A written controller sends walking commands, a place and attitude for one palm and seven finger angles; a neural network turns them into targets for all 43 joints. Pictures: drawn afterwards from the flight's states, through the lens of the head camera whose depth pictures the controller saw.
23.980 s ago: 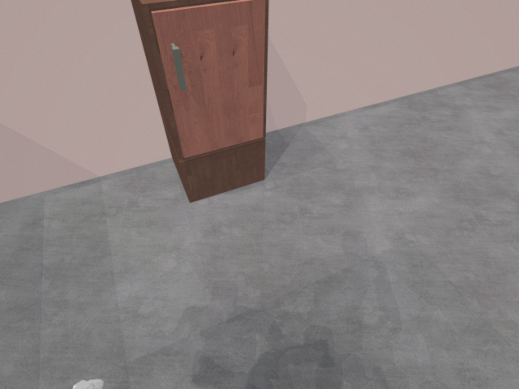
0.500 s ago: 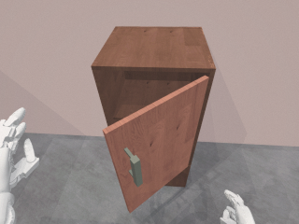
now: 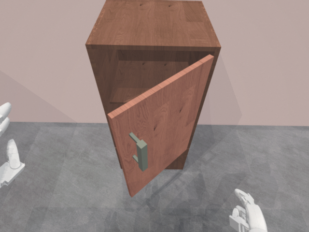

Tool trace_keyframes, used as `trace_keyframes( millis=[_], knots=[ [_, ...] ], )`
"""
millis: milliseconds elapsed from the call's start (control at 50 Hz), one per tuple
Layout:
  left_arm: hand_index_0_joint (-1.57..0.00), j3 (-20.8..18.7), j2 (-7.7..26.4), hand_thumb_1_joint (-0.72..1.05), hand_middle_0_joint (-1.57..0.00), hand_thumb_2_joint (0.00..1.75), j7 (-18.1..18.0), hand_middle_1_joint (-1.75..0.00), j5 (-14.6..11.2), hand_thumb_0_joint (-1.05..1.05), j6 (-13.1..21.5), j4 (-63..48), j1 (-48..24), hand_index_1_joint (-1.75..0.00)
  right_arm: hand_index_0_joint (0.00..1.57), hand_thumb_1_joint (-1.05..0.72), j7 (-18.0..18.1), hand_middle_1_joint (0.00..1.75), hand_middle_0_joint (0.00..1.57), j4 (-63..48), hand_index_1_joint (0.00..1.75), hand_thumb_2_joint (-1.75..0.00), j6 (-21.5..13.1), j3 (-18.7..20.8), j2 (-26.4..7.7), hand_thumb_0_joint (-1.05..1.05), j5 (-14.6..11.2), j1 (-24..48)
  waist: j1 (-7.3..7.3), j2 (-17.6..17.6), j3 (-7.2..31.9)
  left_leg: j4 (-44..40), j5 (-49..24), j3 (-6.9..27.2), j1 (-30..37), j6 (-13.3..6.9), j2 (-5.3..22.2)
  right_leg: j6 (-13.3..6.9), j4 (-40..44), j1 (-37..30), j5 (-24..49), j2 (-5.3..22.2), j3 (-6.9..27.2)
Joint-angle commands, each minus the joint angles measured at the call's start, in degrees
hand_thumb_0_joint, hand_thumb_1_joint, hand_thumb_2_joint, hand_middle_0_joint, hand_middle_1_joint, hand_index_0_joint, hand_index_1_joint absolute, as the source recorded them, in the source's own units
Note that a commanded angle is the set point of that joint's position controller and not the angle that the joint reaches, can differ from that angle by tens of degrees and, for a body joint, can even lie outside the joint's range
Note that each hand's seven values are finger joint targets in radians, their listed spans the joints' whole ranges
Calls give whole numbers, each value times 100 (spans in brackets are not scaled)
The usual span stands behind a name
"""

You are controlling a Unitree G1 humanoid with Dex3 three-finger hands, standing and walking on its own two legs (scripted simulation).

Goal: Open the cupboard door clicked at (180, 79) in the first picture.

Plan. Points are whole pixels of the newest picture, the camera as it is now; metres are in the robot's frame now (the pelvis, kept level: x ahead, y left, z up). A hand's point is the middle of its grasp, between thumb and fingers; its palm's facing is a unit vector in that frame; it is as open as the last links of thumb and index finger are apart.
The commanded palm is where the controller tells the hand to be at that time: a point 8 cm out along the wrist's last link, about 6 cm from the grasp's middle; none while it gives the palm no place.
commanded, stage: step back with the hand held close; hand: left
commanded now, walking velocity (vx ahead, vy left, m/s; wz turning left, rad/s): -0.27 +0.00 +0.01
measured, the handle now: (138, 152) +0.34 +0.08 -0.03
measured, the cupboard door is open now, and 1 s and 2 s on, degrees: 42 42 42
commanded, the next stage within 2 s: stop stepping back and stand still in 0.76 s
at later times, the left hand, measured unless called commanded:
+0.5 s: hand out of the picture +0.11 +0.28 +0.16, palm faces +0.49 -0.76 -0.43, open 7.4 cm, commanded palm +0.04 +0.32 +0.18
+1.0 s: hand out of the picture +0.05 +0.25 +0.17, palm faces +0.32 -0.83 -0.46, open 7.4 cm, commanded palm -0.02 +0.30 +0.18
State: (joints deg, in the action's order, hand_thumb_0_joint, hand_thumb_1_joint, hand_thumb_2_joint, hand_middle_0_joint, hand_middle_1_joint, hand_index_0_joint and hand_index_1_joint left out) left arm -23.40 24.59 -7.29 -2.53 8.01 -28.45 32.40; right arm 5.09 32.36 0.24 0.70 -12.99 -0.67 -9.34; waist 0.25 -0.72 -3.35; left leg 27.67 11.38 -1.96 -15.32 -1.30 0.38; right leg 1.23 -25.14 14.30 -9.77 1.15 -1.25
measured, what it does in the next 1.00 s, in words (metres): walks backwards: right foot, then left foot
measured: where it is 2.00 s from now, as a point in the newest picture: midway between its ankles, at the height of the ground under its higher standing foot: outside the picture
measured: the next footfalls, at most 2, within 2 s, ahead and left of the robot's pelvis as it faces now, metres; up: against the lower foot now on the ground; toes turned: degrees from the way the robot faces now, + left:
right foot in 0.80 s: -0.22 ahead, -0.11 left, +0.00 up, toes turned +8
left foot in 0.92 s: -0.02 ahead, +0.08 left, +0.00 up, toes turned -1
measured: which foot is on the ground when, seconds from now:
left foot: down 0.00-0.78, up 0.80-0.90, down 0.92-1.00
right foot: down 0.00-0.50, up 0.52-0.78, down 0.80-1.00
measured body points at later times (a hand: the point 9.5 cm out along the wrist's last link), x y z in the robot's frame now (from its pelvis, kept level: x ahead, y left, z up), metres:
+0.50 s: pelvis -0.08 +0.01 -0.02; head -0.06 +0.03 +0.42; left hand +0.08 +0.32 +0.18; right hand +0.11 -0.22 -0.10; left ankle +0.03 +0.11 -0.73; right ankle +0.04 -0.13 -0.74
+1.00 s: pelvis -0.18 +0.00 -0.01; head -0.15 +0.03 +0.44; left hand +0.03 +0.29 +0.19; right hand -0.01 -0.23 -0.08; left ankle -0.06 +0.08 -0.74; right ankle -0.23 -0.12 -0.71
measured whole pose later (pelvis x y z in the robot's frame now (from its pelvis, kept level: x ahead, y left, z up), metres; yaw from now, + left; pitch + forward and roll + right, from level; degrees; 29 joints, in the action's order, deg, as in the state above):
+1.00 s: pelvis -0.18 +0.00 -0.01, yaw -3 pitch +0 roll -1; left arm -25.9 28.0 -6.8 -3.6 11.2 -32.7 29.0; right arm 3.6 36.3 -6.4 -0.8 -9.4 0.3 -8.4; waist -0.9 3.3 -3.1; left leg 27.2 4.5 -2.4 -22.8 -3.5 -0.9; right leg 0.5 -46.2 16.2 -29.1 -2.6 2.5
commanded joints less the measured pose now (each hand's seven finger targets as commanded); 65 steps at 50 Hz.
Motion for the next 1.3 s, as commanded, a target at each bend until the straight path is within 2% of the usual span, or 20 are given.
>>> trace_keyframes(
  millis=[0,240,400,460,500,520,560,700,720,760,780,840,880,900,960,1020,1080,1140,1220,1280],
  knots=[
    [-20,-793,898,90,-20,90,-215,-30,-5,0,411,-1127,-38,-30,20,-90,66,30,20,-945,30,-90,-345,261,-721,0,21,569,20,-315,841,-667,148,492,-790,-135,456,-97,-31,-856,562,164,269],
    [-20,-1053,921,90,-20,90,-277,-30,211,0,772,-1470,-276,-30,20,-90,59,30,20,-996,30,-90,-726,280,-749,0,64,329,-11,-643,665,-935,2694,1110,-2658,-457,770,-55,-1071,-1356,-397,-176,496],
    [-20,-783,921,90,-20,90,-424,-30,76,0,765,-1399,-613,-30,20,-90,-2,30,20,-545,30,-90,-678,267,-607,0,86,239,-144,705,647,1553,1076,260,159,125,-80,-664,855,1963,-1823,1011,1254],
    [-20,-934,1051,90,-20,90,-432,-30,47,0,804,-1661,-579,-30,20,-90,58,30,20,-681,30,-90,-640,231,-702,0,60,383,-123,-338,442,-53,1996,1063,-607,-108,490,-267,-166,1576,-2007,295,630],
    [-20,-1147,1086,90,-20,90,-406,-30,143,0,880,-1900,-693,-30,20,-90,108,30,20,-787,30,-90,-767,271,-811,0,138,564,-69,-2129,622,-2436,3823,3048,-2750,-786,1906,56,-3456,-444,-1336,-759,151],
    [-20,-1313,1285,90,-20,90,-403,-30,132,0,910,-2074,-822,-30,20,-90,81,30,20,-685,30,-90,-855,327,-546,0,198,371,-121,-1493,876,-2358,2854,3060,-2136,-872,2031,-10,-4366,57,-1613,-683,497],
    [-20,-1197,1059,90,-20,90,-365,-30,80,0,880,-1631,-427,-30,20,-90,-82,30,20,-556,30,-90,-951,421,-622,0,159,441,-28,-829,1042,-1659,2132,2192,-1403,-857,1813,-62,-4496,396,-1756,-632,566],
    [-20,-653,802,90,-20,90,-234,-30,-149,0,763,-1585,-191,-30,20,-90,-251,30,20,-261,30,-90,-957,252,-521,0,212,229,-28,-1510,1223,-1853,1061,1120,-30,-12,1137,-369,-456,-196,-2114,-587,-220],
    [-20,-659,870,90,-20,90,-182,-30,-189,0,807,-1589,-304,-30,20,-90,-253,30,20,-252,30,-90,-915,233,-509,0,224,246,-11,-1217,1189,-1423,609,927,172,150,1032,-464,659,-232,-1726,-351,-23],
    [-20,-933,1387,90,-20,90,-161,-30,-169,0,911,-1583,-527,-30,20,-90,-205,30,20,-200,30,-90,-735,193,-413,0,179,248,-60,647,1016,1185,193,282,580,382,342,-977,1692,991,-424,1370,1771],
    [-20,-1110,1602,90,-20,90,-208,-30,-169,0,964,-1682,-711,-30,20,-90,-138,30,20,-308,30,-90,-811,104,-387,0,228,524,86,773,842,2063,828,35,76,429,75,-1057,1485,980,1258,1772,1558],
    [-20,-923,1303,90,-20,90,-87,-30,-69,0,718,-1590,-748,-30,20,-90,20,30,20,-481,30,-90,-797,33,-332,0,66,642,-47,1289,856,1232,410,116,-547,331,-35,-676,-99,-260,3801,1028,423],
    [-20,-1001,1187,90,-20,90,-68,-30,-180,0,541,-1554,-307,-30,20,-90,101,30,20,-547,30,-90,-772,77,-555,0,36,554,-76,-607,1162,-528,-3090,645,1153,28,494,25,-1417,435,1748,-8,-191],
    [-20,-933,1224,90,-20,90,-54,-30,-187,0,571,-1698,-320,-30,20,-90,17,30,20,-546,30,-90,-890,178,-641,0,40,458,-20,-1541,1481,-922,-3886,1550,1695,-251,1259,-51,-2259,744,-1463,-342,37],
    [-20,-1157,1262,90,-20,90,-181,-30,-185,0,702,-1843,-64,-30,20,-90,-121,30,20,-497,30,-90,-1128,187,-487,0,159,265,-23,-1069,1511,-1836,427,2393,660,-471,1556,-120,-2737,474,-2141,-318,538],
    [-20,-1097,1102,90,-20,90,-291,-30,-129,0,567,-1868,674,-30,20,-90,-118,30,20,-657,30,-90,-1036,107,-504,0,146,418,-9,-1451,1055,-2486,2505,1392,-763,-101,1036,-231,-1612,-692,-1932,-526,-205],
    [-20,-1017,1057,90,-20,90,-302,-30,-47,0,460,-1548,836,-30,20,-90,-93,30,20,-670,30,-90,-860,163,-545,0,182,417,-27,-1152,661,-1693,2379,606,-1763,169,501,-382,-20,-1599,-1767,-424,-311],
    [-20,-1182,1372,90,-20,90,-280,-30,-74,0,524,-1729,-91,-30,20,-90,-66,30,20,-461,30,-90,-689,240,-579,0,227,254,-91,1225,541,2905,810,300,-858,322,-91,-1230,2000,1251,-3217,1950,2364],
    [-20,-708,934,90,-20,90,-262,-30,69,0,516,-513,-770,-30,20,-90,81,30,20,-291,30,-90,-883,176,-576,0,128,129,-231,770,198,2449,716,65,-570,137,237,-768,1500,1564,-3113,1261,1177],
    [-20,-464,798,90,-20,90,-314,-30,181,0,594,-520,-985,-30,20,-90,164,30,20,-242,30,-90,-1053,153,-546,0,141,128,-80,591,133,865,1107,-268,-162,-71,108,-824,1315,1033,-3082,1259,1273]
  ],
)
